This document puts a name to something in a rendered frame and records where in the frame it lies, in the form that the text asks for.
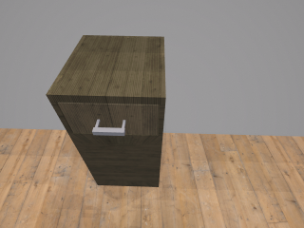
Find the drawer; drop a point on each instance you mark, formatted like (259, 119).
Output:
(140, 119)

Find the cabinet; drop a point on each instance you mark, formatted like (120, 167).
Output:
(116, 69)

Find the handle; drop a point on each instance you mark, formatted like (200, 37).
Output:
(108, 131)

